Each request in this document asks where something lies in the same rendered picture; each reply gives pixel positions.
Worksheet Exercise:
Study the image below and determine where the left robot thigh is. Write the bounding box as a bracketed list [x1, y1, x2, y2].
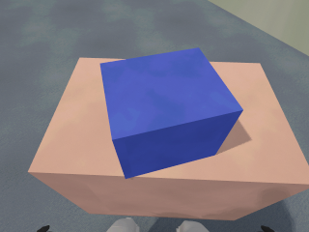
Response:
[106, 218, 140, 232]

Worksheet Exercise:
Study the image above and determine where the pedestal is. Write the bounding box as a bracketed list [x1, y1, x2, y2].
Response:
[28, 57, 309, 220]

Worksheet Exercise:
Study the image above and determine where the robot thigh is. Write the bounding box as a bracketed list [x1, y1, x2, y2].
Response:
[176, 220, 210, 232]
[106, 218, 140, 232]

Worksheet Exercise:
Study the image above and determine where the carton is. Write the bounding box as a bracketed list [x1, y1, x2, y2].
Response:
[99, 47, 243, 179]

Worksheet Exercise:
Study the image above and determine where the right robot thigh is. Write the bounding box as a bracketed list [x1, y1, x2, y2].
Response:
[176, 220, 210, 232]

